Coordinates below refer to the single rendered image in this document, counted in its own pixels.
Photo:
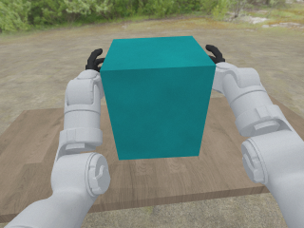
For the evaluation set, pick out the robot left upper arm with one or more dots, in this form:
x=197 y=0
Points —
x=77 y=180

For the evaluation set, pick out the robot right forearm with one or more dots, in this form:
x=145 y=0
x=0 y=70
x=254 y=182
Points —
x=254 y=111

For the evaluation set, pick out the robot right upper arm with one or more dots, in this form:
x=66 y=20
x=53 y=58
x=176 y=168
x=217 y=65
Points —
x=276 y=160

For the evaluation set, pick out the carton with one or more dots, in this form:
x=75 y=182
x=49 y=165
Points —
x=157 y=91

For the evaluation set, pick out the robot right hand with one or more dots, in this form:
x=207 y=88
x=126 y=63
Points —
x=218 y=55

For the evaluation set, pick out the robot left hand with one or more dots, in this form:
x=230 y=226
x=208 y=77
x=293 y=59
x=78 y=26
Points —
x=92 y=62

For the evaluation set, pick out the robot left forearm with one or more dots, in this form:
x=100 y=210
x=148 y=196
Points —
x=82 y=121

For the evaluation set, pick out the table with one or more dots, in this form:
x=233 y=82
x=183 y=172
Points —
x=29 y=146

